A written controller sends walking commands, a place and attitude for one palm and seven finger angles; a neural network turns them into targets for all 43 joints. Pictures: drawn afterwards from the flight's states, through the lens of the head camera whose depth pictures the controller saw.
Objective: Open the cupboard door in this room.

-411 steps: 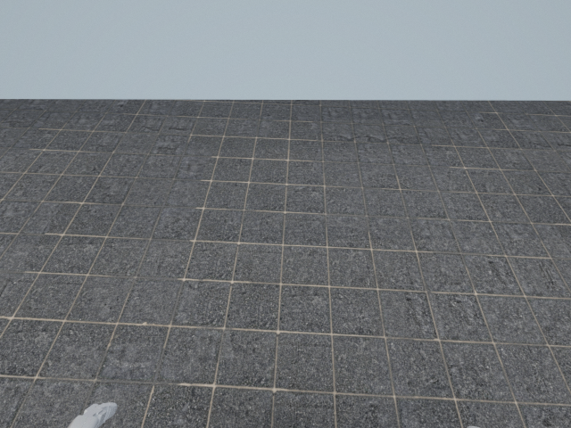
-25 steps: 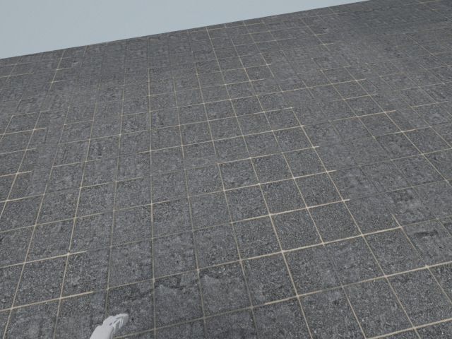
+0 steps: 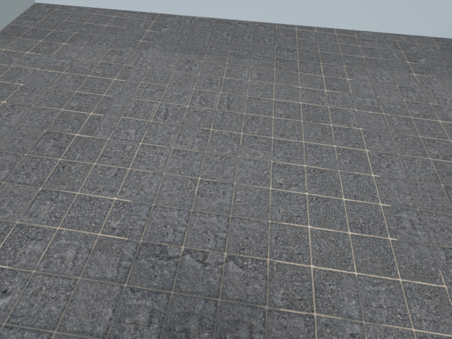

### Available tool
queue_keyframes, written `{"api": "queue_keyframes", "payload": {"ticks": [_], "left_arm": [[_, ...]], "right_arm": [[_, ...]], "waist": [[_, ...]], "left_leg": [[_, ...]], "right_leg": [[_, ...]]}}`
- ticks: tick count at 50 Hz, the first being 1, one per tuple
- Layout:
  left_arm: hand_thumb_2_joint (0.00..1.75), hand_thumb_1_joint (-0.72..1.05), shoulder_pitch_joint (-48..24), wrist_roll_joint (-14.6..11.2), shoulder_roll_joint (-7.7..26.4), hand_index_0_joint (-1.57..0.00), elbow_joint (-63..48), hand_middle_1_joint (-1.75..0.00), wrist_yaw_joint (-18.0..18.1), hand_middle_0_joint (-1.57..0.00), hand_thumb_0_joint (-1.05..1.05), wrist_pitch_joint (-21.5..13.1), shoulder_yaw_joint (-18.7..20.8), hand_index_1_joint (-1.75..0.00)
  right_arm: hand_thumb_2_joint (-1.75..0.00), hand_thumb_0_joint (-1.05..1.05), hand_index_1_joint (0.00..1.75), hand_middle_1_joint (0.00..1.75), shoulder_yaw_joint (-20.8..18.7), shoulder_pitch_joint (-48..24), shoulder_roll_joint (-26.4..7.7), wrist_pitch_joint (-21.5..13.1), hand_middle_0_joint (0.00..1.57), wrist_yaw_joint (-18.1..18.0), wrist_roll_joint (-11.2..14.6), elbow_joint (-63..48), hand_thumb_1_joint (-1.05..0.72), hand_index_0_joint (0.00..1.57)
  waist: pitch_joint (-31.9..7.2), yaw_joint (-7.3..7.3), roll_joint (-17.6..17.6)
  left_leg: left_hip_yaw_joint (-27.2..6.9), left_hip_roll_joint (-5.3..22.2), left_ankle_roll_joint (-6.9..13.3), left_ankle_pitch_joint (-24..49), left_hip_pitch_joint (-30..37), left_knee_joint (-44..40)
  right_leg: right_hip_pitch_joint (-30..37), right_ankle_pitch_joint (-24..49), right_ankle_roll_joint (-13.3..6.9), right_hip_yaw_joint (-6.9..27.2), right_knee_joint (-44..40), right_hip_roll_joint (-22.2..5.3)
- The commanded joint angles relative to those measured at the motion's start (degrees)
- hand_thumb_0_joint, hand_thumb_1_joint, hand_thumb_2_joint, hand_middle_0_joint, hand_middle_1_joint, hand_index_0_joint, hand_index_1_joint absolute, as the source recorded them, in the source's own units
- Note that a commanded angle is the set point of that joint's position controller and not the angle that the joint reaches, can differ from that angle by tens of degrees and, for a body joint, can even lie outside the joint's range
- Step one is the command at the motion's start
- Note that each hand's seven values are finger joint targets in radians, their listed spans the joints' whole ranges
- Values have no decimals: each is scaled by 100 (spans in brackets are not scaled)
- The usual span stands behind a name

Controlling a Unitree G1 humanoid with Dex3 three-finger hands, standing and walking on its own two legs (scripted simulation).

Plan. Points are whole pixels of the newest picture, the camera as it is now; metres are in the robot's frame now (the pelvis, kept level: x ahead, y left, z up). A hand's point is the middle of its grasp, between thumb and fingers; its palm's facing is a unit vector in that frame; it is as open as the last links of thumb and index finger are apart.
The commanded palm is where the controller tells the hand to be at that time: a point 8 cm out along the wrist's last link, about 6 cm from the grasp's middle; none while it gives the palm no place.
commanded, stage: turn or walk to find it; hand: left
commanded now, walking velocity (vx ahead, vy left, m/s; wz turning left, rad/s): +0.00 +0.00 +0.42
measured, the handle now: out of the picture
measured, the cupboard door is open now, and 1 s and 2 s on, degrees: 0 0 0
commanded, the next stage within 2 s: none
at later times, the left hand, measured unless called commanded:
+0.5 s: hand out of the picture +0.07 +0.20 -0.13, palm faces +0.18 -0.95 -0.26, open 7.4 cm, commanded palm none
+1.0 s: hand out of the picture -0.12 +0.17 -0.16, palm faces +0.48 -0.84 -0.25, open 7.4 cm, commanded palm none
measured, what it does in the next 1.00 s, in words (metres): steps on the spot, turning left: right foot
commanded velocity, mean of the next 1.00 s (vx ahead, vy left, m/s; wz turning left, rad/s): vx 0.00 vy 0.00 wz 0.42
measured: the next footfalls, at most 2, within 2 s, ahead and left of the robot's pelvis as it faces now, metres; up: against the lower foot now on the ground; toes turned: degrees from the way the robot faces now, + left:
right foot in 0.52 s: +0.03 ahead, -0.12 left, +0.00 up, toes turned +9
left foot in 1.04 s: -0.09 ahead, +0.10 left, +0.00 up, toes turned +32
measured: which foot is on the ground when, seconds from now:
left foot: down 0.00-0.54, up 0.56-1.00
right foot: up 0.00-0.50, down 0.52-1.00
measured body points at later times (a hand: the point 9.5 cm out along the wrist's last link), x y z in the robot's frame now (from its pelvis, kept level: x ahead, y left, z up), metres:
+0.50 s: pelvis -0.02 -0.01 +0.01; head +0.01 -0.02 +0.46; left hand +0.06 +0.25 -0.11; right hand +0.05 -0.25 -0.15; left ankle -0.01 +0.10 -0.72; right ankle -0.01 -0.13 -0.71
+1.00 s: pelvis -0.05 -0.02 +0.01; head -0.02 -0.01 +0.46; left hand -0.14 +0.21 -0.14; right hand +0.13 -0.23 -0.14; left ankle -0.13 +0.09 -0.70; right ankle -0.01 -0.13 -0.72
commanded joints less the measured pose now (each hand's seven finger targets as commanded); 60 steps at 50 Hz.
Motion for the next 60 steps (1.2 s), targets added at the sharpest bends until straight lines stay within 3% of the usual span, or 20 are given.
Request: {"api": "queue_keyframes", "payload": {"ticks": [1,3,7,18,24,25,26,27,28,29,32,38,46,48,50,51,52,53,55,60], "left_arm": [[90,90,-494,20,479,-20,-678,-30,43,-20,0,45,78,-30],[90,90,-564,14,552,-20,-537,-30,-14,-20,0,63,131,-30],[90,90,-225,18,535,-20,-360,-30,-58,-20,0,6,108,-30],[90,90,-850,-31,381,-20,-736,-30,17,-20,0,-15,57,-30],[90,90,-267,-74,430,-20,-637,-30,48,-20,0,-125,73,-30],[90,90,-79,-54,576,-20,-612,-30,69,-20,0,-176,112,-30],[90,90,81,30,1015,-20,-595,-30,111,-20,0,-231,202,-30],[90,90,63,49,1296,-20,-675,-30,114,-20,0,-228,238,-30],[90,90,-138,15,1205,-20,-772,-30,118,-20,0,-186,189,-30],[90,90,-521,0,944,-20,-823,-30,155,-20,0,-217,225,-30],[90,90,-834,-19,587,-20,-869,-30,79,-20,0,-259,68,-30],[90,90,-178,7,634,-20,-637,-30,91,-20,0,-289,90,-30],[90,90,275,105,991,-20,-375,-30,65,-20,0,-225,200,-30],[90,90,210,94,1069,-20,-338,-30,54,-20,0,-203,224,-30],[90,90,76,31,1019,-20,-317,-30,45,-20,0,-163,226,-30],[90,90,113,-23,823,-20,-391,-30,29,-20,0,-125,190,-30],[90,90,20,-50,431,-20,-600,-30,-1,-20,0,-89,85,-30],[90,90,-299,1,476,-20,-678,-30,37,-20,0,-20,39,-30],[90,90,-513,20,496,-20,-569,-30,24,-20,0,41,89,-30],[90,90,-274,-3,542,-20,-366,-30,-50,-20,0,-23,96,-30]], "right_arm": [[-90,0,30,30,-232,848,-1316,-108,20,-133,-45,-153,-90,20],[-90,0,30,30,-131,258,-1067,-114,20,-198,-51,-309,-90,20],[-90,0,30,30,-88,224,-975,-201,20,-207,-1,-373,-90,20],[-90,0,30,30,-196,610,-979,-142,20,-190,-60,-347,-90,20],[-90,0,30,30,-227,382,-926,-93,20,-147,-32,-419,-90,20],[-90,0,30,30,-213,422,-765,-95,20,-127,1,-437,-90,20],[-90,0,30,30,-158,504,-437,-109,20,-93,54,-504,-90,20],[-90,0,30,30,-181,371,-423,-85,20,-111,13,-635,-90,20],[-90,0,30,30,-247,364,-613,-14,20,-92,-30,-598,-90,20],[-90,0,30,30,-259,472,-626,80,20,-73,-55,-481,-90,20],[-90,0,30,30,-235,784,-466,141,20,1,-67,-172,-90,20],[-90,0,30,30,-196,530,-488,157,20,-8,-56,-177,-90,20],[-90,0,30,30,-33,-126,-317,41,20,-15,35,-385,-90,20],[-90,0,30,30,-21,39,-335,-9,20,-34,53,-362,-90,20],[-90,0,30,30,-44,392,-455,-82,20,-31,46,-276,-90,20],[-90,0,30,30,-114,624,-807,-149,20,-31,23,-234,-90,20],[-90,0,30,30,-244,804,-1376,-169,20,-65,-11,-246,-90,20],[-90,0,30,30,-268,1015,-1547,-101,20,-97,-8,-165,-90,20],[-90,0,30,30,-186,550,-1208,-126,20,-188,-41,-224,-90,20],[-90,0,30,30,-82,272,-990,-217,20,-219,5,-349,-90,20]], "waist": [[-623,-515,1540],[-168,-311,1477],[-492,-192,926],[-626,-387,1033],[-820,-60,966],[-927,23,535],[-1051,81,-742],[-825,143,-1430],[-640,53,-752],[-475,-122,-1048],[16,-376,-435],[-180,-132,-652],[-458,164,-882],[-656,61,-963],[-824,-196,-577],[-1063,-330,354],[-897,-433,2021],[-910,-572,1657],[-509,-438,1574],[-621,-198,965]], "left_leg": [[-2152,2097,1056,2629,704,-1736],[-1891,1615,942,2241,337,-1762],[-1471,1222,861,2912,840,-1618],[-2373,1274,1135,2889,876,-1459],[-2468,851,810,2370,-212,-971],[-2278,553,540,1645,-720,-676],[-1510,-86,148,137,-1687,280],[-855,-552,-85,-1499,-2041,1558],[-1049,-332,-55,-1438,-1787,2508],[-1163,-171,-57,-1181,-1808,2939],[-863,-49,-199,-273,-1796,3630],[-710,145,-397,-181,-1875,3345],[-120,128,-296,-960,-1029,1132],[34,68,-237,-706,-621,463],[41,89,-146,508,408,-898],[-643,633,54,1402,1268,-1401],[-2444,2054,675,3452,1733,-1519],[-2362,2379,1119,3905,1266,-1447],[-2045,1868,1074,3002,768,-1589],[-1442,1261,898,3895,1110,-1419]], "right_leg": [[-1350,-1261,101,1048,2138,247],[-1506,-553,128,1199,2453,274],[-1476,10,244,1182,2469,412],[-1080,-413,248,1310,1124,645],[708,714,95,1180,-1119,863],[1420,1120,37,1390,-1861,585],[2151,1048,-337,2542,-2281,-634],[1587,1599,-992,3488,-2441,-1706],[780,1342,-1219,3104,-2475,-1691],[438,828,-1133,2869,-2633,-1408],[152,1205,-760,1733,-2438,-653],[805,1729,-872,1459,-2301,-783],[1164,3141,-1093,1172,-1707,-1057],[1178,3351,-1000,1035,-1403,-1064],[680,2852,-576,659,-776,-876],[-52,1919,-237,352,96,-507],[-1556,-1132,195,237,1208,264],[-1382,-1614,136,799,1881,318],[-1510,-1014,139,1108,2321,255],[-1470,-117,264,1192,2489,407]]}}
